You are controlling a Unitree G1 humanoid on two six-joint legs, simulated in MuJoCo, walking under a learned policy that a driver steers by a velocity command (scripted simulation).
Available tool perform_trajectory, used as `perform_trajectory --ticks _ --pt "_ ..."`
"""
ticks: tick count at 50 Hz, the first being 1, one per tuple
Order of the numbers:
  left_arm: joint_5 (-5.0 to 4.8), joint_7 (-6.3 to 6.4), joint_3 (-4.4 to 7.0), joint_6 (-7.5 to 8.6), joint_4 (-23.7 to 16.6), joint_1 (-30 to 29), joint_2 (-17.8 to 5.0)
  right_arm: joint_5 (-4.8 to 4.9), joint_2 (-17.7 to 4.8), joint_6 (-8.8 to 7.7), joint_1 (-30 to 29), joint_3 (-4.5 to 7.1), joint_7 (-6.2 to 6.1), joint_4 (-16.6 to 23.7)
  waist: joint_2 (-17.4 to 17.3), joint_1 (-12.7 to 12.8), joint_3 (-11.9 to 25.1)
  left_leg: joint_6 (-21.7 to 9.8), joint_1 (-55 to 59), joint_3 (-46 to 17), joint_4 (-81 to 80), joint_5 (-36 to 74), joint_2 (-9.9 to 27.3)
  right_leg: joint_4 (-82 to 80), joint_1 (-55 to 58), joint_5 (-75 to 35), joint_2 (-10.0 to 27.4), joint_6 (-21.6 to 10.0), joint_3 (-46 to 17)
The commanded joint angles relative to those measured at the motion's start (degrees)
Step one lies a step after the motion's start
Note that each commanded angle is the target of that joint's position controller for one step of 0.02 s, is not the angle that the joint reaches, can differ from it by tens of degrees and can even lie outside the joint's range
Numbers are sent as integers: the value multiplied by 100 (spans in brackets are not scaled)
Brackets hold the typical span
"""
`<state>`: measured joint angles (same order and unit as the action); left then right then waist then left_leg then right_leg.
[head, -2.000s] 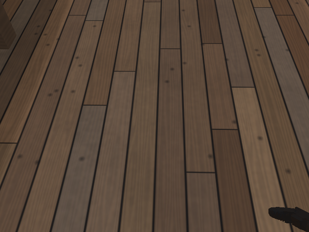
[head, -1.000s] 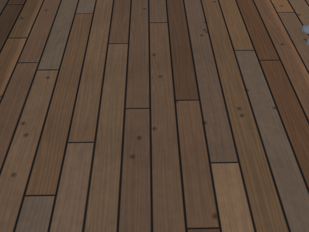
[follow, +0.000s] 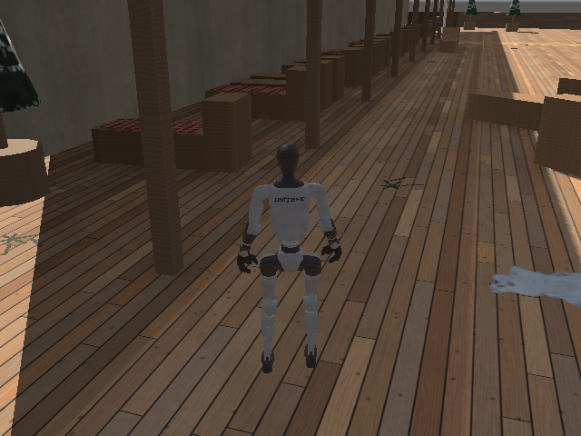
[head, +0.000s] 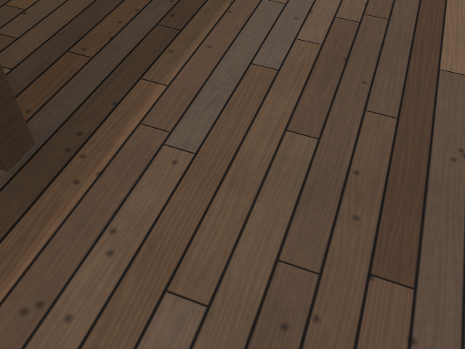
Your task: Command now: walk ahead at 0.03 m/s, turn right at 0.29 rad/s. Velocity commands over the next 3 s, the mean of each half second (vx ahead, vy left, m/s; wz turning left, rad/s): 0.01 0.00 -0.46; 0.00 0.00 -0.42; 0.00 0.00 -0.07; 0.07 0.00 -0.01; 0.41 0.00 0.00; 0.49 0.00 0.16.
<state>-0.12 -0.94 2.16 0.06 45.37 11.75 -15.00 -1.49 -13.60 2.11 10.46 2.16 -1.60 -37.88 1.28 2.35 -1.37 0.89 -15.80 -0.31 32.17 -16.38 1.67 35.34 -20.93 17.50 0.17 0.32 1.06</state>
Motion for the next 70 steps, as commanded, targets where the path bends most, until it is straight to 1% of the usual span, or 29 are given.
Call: perform_trajectory --ticks 1,4,7,8,9,10,11,13,15,21,25,29,32,33,34,35,36,38,40,46,49,50,51,52,53,54,56,58,70 --pt "-20 56 264 -37 -468 -187 -700 64 -1092 -164 -173 369 -107 385 -1410 -218 93 -1042 116 -1108 -1124 1264 1492 1074 -465 661 33 9 41" --pt "-95 -12 262 -89 -596 -184 -531 151 -1082 -164 -204 407 -151 358 -1095 -282 314 -1189 604 -1001 -768 2719 1719 1236 -674 1054 171 -40 85" --pt "-92 -94 295 -121 -552 97 -512 264 -1119 -63 -429 454 -175 322 -956 -112 500 -828 484 -449 -189 2465 1429 -122 142 -291 -75 -165 417" --pt "-38 -72 357 -125 -592 121 -679 262 -1021 -62 -168 453 -164 219 -547 -147 463 -489 188 -113 349 1665 1140 -738 526 -1206 -32 -325 22" --pt "-2 23 543 -101 -718 194 -1442 58 -669 -76 3 367 -154 357 1160 -379 572 170 -1014 605 1991 -140 391 -1196 1343 -3306 1221 -917 -1980" --pt "166 -38 530 -37 -745 544 -1560 42 -592 -102 -717 300 -192 638 1721 118 656 316 -2085 10 3097 -2411 -381 -1620 1616 -4046 2105 -2041 -3411" --pt "221 -57 466 73 -782 569 -1416 98 -782 -124 -730 356 -198 574 894 156 806 284 -2263 -482 3830 -2377 -217 -1553 1796 -3858 2083 -2138 -3178" --pt "35 45 430 116 -862 70 -1247 114 -864 -122 -589 413 -221 374 229 -84 673 249 -2447 -551 3816 -1500 -40 -1348 1755 -3333 1551 -1584 -2366" --pt "-66 158 368 24 -928 -160 -1122 106 -870 -120 -515 444 -240 320 330 -207 697 335 -2133 -534 3573 -908 -38 -1385 1510 -3212 1237 -1369 -2065" --pt "-57 307 422 -130 -1045 -112 -1197 150 -651 -192 -570 365 -161 267 529 -116 712 494 -1765 -508 2059 -336 -234 -1501 1500 -2056 962 -1324 -2124" --pt "-34 275 467 -197 -1154 -250 -1259 179 -727 -276 -586 384 -72 254 724 -69 564 449 -1190 -527 1266 -389 -334 -1554 1018 -1283 889 -1346 -2521" --pt "-73 213 485 -251 -1237 -383 -1258 217 -798 -398 -443 417 30 232 812 -79 610 308 -723 -531 466 -439 -435 -1374 1054 -1580 842 -1301 -3012" --pt "-174 241 458 -305 -1313 -564 -1151 198 -867 -472 14 477 93 75 687 -367 680 63 367 -463 -1112 717 -301 -952 714 -1398 463 -908 -2963" --pt "-135 245 396 -299 -1336 -381 -923 107 -1201 -451 144 553 66 95 36 -283 829 -286 1017 -1192 -1312 1013 618 -229 128 -225 104 -589 -2526" --pt "-152 225 376 -249 -1451 -182 -795 -27 -1670 -382 -34 633 41 125 -1604 43 581 -1143 1185 -2505 -1476 2148 1691 874 -1052 1563 -893 -210 -1274" --pt "-50 217 531 -183 -1369 -153 -1276 -135 -1387 -404 -148 580 46 245 -1477 -105 541 -1709 829 -2937 -1536 2339 2244 2359 -1300 1947 -588 78 -1071" --pt "-71 203 619 -185 -1236 -70 -1476 -81 -1090 -413 -361 476 18 327 -1025 -41 502 -1623 626 -2460 -1468 2148 1968 2959 -1201 1578 -436 184 -1111" --pt "-50 231 579 -287 -1037 63 -1198 107 -861 -388 -608 387 -10 342 -811 -12 331 -1243 607 -1628 -1343 1811 1320 3437 -1295 971 -415 390 -1025" --pt "-85 210 469 -313 -1076 -41 -886 118 -879 -340 -468 348 -28 283 -879 -127 257 -1261 611 -1190 -1342 2118 1086 3248 -1246 753 -431 501 -828" --pt "-56 146 251 -255 -1246 -442 -541 133 -1137 -222 -192 388 11 134 -1323 -432 562 -1365 862 -942 -1109 2467 1147 754 -58 926 -102 486 -211" --pt "-42 107 276 -240 -1002 27 -571 262 -1073 -202 -181 318 48 45 -1168 -181 510 -1145 554 -872 -803 2356 1047 -1242 974 -541 -211 229 33" --pt "4 119 279 -236 -1010 59 -685 261 -946 -253 108 262 64 -74 -958 -200 524 -809 232 -796 -725 1992 937 -1706 1549 -1160 -62 54 -249" --pt "44 173 322 -234 -1071 179 -1033 80 -736 -323 256 177 105 -61 -115 -343 808 -331 -241 -416 -123 1089 570 -1571 2255 -2516 746 -186 -1193" --pt "144 165 297 -229 -1020 -198 -1098 -10 -433 -382 315 82 111 15 1114 -664 747 46 -229 23 -296 -250 183 -1342 1531 -2445 1267 -776 -1627" --pt "148 120 198 -176 -1166 -477 -650 -44 -701 -375 -16 114 75 -20 780 -425 590 218 133 -47 -352 -85 214 -1438 1131 -1668 1092 -924 -1563" --pt "187 99 140 -126 -1093 -474 -487 -28 -753 -372 -155 130 82 -36 648 -398 506 247 239 -28 -464 337 191 -1440 1061 -1079 848 -727 -1386" --pt "164 90 163 -47 -1022 -359 -644 3 -823 -321 -135 152 45 -137 577 -302 263 273 294 -9 -473 652 178 -1481 882 -765 626 -493 -1259" --pt "137 110 121 -2 -941 -247 -581 46 -796 -315 -53 141 35 -221 494 -326 140 252 369 -49 -570 789 212 -1439 797 -914 552 -415 -1182" --pt "89 135 94 -3 -643 -196 -449 87 -826 -326 194 146 -42 -829 -29 -321 210 322 585 -23 -715 1085 266 -1281 990 -1481 326 -398 -933"
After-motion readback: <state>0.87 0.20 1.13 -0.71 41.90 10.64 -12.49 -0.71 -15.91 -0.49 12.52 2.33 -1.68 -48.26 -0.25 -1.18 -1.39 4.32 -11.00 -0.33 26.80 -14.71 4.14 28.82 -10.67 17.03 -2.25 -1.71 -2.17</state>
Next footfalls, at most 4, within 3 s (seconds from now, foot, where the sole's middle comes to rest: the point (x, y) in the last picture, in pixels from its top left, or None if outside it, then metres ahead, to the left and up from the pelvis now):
0.16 right None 0.05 -0.11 -0.77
0.66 left None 0.11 0.09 -0.77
1.00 right None -0.03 -0.13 -0.77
2.50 right None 0.34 -0.31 -0.77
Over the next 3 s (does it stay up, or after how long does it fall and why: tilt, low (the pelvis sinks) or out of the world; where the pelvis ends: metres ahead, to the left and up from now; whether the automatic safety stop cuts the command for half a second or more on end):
stays up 0.48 -0.25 0.00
